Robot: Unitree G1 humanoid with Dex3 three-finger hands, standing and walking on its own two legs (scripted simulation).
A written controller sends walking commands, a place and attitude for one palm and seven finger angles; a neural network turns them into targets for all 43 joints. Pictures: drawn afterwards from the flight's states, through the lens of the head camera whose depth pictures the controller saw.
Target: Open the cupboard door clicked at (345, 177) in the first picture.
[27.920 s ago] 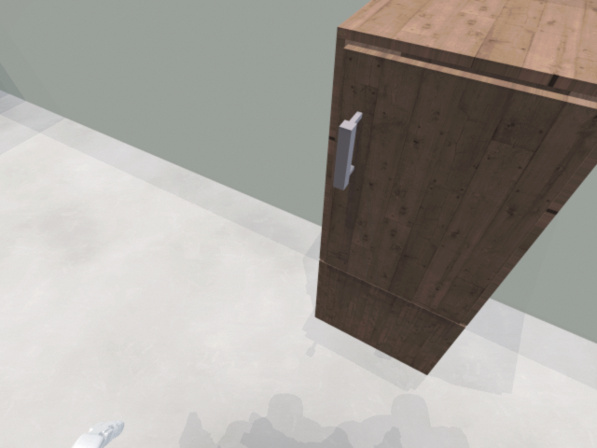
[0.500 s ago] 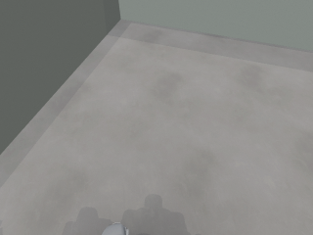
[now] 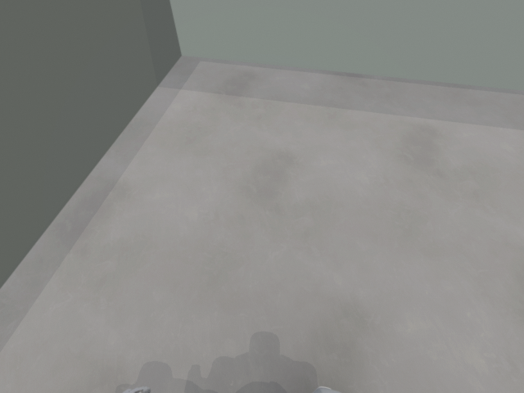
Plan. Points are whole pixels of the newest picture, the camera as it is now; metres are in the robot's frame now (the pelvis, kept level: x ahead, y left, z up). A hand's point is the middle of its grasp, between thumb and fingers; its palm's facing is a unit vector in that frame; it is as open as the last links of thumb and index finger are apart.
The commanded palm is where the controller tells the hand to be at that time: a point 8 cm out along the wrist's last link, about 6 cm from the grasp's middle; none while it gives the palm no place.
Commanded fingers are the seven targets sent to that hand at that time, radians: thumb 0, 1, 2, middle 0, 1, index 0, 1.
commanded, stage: turn to face it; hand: left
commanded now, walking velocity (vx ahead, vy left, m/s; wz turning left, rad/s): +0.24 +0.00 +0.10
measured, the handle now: out of the picture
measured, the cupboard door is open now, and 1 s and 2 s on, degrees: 45 45 45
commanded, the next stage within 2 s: none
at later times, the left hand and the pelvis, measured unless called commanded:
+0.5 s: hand (164, 375) +0.18 +0.20 -0.18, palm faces +0.24 -0.95 -0.19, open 7.3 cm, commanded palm none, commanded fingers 0.00 0.90 0.90 -0.20 -0.30 -0.20 -0.30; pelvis +0.16 +0.00 -0.01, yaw +12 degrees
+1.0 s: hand (189, 380) +0.17 +0.14 -0.16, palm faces +0.50 -0.83 -0.25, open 7.4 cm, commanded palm none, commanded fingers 0.00 0.90 0.90 -0.20 -0.30 -0.20 -0.30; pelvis +0.22 -0.06 +0.00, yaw +31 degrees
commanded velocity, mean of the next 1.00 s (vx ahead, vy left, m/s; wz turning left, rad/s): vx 0.00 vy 0.00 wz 0.58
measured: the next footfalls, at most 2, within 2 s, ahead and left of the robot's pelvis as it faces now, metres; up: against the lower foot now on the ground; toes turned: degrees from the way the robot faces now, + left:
right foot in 0.02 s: +0.13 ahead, -0.12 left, +0.00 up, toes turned -7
left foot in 0.36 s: +0.25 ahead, +0.11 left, +0.00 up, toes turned +16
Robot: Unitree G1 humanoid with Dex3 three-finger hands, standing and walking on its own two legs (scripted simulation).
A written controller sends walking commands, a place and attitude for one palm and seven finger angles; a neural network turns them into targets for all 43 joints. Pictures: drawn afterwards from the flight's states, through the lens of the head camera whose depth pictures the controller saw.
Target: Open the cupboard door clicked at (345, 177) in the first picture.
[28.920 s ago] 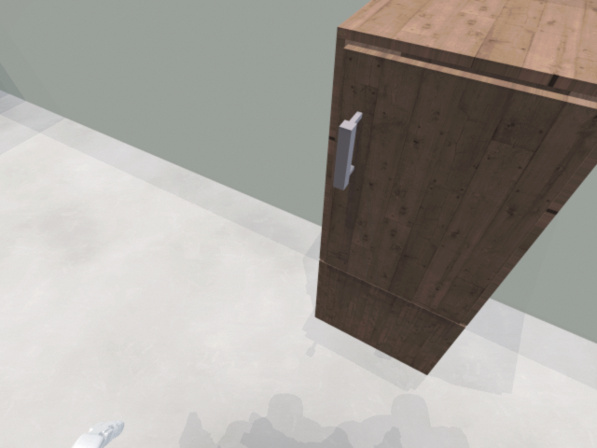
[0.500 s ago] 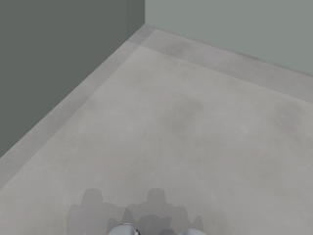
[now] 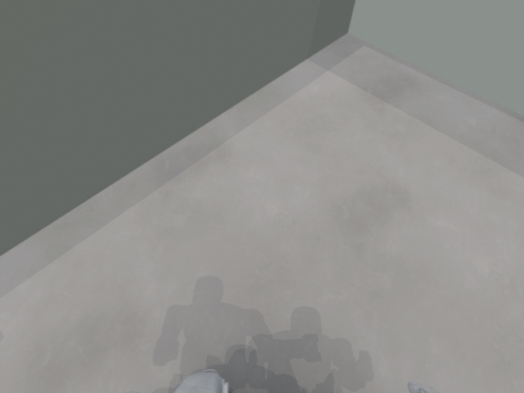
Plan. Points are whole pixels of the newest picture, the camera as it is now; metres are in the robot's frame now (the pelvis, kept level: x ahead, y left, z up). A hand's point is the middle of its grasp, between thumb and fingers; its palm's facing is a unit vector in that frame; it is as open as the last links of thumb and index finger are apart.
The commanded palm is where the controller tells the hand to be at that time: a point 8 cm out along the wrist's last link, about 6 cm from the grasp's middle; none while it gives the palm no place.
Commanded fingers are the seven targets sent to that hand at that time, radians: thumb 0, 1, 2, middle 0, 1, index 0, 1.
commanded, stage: turn to face it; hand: left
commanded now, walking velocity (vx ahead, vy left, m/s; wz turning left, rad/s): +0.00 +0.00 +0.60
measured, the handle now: out of the picture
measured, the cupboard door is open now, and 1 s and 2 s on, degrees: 45 45 45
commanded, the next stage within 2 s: none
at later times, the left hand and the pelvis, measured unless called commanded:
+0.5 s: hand out of the picture +0.04 +0.17 -0.15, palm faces +0.31 -0.91 -0.28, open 7.4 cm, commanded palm none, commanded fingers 0.00 0.90 0.90 -0.20 -0.30 -0.20 -0.30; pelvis +0.03 -0.05 +0.00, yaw +19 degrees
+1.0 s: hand out of the picture +0.02 +0.19 -0.16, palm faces +0.58 -0.76 -0.29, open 7.4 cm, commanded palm none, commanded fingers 0.00 0.90 0.90 -0.20 -0.30 -0.20 -0.30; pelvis +0.06 -0.06 -0.01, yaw +36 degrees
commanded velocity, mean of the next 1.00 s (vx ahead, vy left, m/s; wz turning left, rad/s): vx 0.00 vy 0.00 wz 0.60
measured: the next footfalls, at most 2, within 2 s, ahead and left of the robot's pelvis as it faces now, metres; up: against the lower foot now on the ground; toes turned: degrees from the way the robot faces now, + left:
left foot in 0.04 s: +0.05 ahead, +0.13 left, +0.00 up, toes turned +8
right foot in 0.34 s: +0.10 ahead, -0.16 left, +0.00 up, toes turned +10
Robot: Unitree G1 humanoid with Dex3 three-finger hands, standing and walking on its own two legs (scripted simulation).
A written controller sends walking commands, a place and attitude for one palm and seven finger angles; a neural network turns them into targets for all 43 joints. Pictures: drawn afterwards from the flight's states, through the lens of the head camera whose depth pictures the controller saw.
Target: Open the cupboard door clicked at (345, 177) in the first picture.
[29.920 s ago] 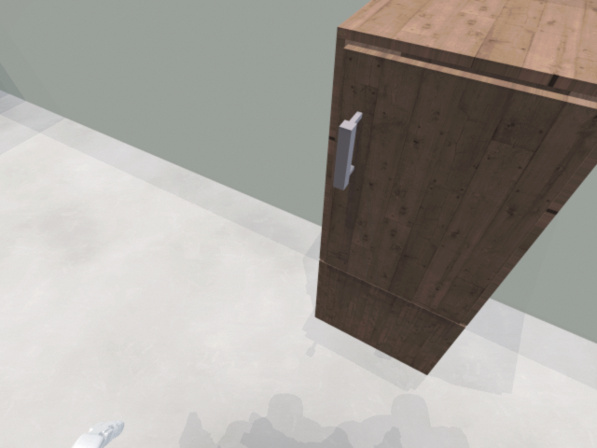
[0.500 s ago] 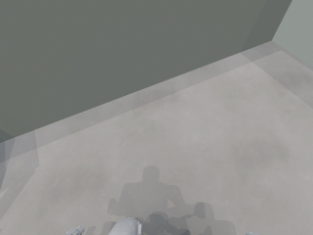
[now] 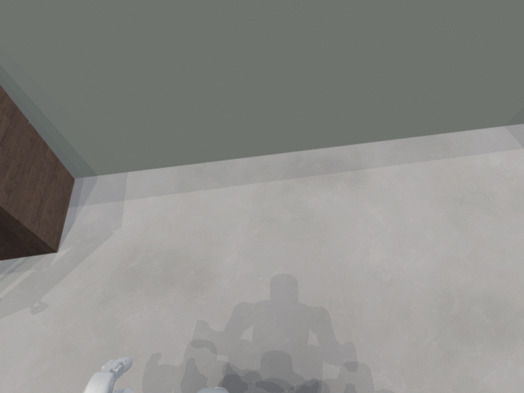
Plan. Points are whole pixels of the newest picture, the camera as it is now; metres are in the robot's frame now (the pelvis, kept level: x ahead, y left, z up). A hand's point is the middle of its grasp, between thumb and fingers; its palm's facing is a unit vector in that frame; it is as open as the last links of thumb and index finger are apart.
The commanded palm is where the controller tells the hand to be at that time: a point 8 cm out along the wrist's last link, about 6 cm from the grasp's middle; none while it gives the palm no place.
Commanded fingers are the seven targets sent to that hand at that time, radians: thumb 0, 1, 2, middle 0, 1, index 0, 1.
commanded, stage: turn to face it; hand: left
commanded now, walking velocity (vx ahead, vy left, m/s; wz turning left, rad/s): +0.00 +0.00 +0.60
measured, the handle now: out of the picture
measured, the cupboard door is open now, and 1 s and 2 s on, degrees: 45 45 45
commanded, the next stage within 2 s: take the last steps up to it in 1.52 s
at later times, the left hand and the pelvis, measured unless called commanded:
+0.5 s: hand out of the picture +0.03 +0.24 -0.16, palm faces +0.34 -0.91 -0.24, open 7.4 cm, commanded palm none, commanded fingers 0.00 0.90 0.90 -0.20 -0.30 -0.20 -0.30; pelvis +0.02 +0.01 +0.01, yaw +19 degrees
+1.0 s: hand out of the picture -0.03 +0.18 -0.17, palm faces +0.61 -0.76 -0.20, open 7.4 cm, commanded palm none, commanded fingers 0.00 0.90 0.90 -0.20 -0.30 -0.20 -0.30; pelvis +0.04 -0.01 +0.00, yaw +38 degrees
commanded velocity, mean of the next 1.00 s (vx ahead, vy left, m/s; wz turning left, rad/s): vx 0.00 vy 0.00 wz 0.60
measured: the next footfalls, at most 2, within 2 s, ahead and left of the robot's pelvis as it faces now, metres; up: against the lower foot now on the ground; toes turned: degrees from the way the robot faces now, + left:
left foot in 0.32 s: +0.03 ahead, +0.13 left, +0.00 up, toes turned +17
right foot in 0.68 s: +0.13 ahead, -0.13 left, +0.00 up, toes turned +23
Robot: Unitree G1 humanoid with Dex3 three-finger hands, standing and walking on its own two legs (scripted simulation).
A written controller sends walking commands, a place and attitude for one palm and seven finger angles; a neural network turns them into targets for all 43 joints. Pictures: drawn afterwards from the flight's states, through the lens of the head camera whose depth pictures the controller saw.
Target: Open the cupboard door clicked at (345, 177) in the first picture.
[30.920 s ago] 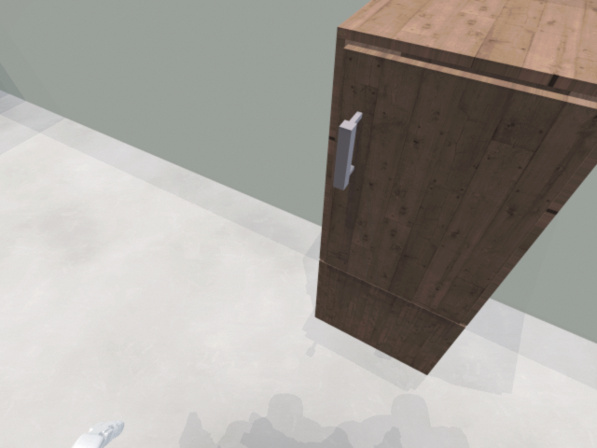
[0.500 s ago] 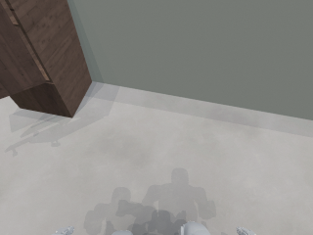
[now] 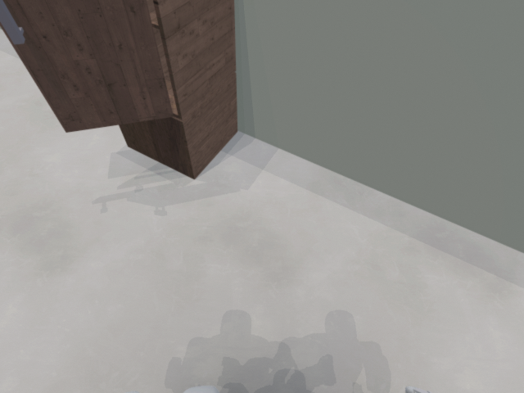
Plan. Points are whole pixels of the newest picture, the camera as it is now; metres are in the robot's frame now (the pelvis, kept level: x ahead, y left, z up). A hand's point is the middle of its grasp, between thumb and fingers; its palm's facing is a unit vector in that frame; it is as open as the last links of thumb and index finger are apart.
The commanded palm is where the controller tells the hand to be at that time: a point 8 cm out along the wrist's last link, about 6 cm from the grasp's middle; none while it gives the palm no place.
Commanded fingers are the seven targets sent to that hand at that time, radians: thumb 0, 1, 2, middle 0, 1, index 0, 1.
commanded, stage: turn to face it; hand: left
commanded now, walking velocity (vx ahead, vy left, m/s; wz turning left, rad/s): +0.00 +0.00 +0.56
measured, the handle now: (5, 10) +0.90 +0.70 +0.07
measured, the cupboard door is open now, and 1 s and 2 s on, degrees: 45 45 45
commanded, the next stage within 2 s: take the last steps up to it in 0.52 s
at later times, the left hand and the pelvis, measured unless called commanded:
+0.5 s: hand out of the picture +0.04 +0.18 -0.14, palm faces +0.24 -0.93 -0.26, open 7.4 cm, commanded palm none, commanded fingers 0.00 0.90 0.90 -0.20 -0.30 -0.20 -0.30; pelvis +0.01 -0.03 +0.01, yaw +13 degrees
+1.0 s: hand out of the picture +0.05 +0.22 -0.14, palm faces +0.37 -0.90 -0.22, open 7.4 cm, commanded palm none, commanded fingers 0.00 0.90 0.90 -0.20 -0.30 -0.20 -0.30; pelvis +0.04 +0.01 +0.02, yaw +20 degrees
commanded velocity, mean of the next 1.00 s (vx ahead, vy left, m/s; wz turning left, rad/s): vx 0.12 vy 0.06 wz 0.29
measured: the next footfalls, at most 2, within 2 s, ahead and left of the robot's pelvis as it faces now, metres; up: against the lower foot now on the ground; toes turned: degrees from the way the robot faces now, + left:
right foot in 0.36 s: +0.06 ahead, -0.15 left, +0.00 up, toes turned +7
left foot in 0.68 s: +0.02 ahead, +0.10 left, +0.00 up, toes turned +20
